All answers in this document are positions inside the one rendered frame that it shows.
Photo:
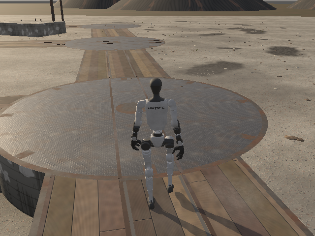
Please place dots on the robot right forearm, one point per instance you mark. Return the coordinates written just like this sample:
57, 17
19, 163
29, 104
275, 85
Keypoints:
178, 135

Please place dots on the robot left shin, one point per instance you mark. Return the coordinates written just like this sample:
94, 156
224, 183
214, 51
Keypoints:
149, 185

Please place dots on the right robot hand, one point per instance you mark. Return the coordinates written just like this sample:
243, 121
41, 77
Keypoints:
180, 154

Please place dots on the left robot upper arm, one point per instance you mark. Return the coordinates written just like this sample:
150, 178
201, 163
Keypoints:
139, 112

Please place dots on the robot left forearm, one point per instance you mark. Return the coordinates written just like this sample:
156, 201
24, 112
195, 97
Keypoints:
134, 132

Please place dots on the left robot hand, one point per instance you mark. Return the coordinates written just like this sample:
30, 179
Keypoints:
133, 143

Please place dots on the right robot upper arm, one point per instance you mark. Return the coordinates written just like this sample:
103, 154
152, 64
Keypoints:
173, 111

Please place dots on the humanoid robot torso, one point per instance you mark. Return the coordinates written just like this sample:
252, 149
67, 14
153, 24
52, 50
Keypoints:
156, 115

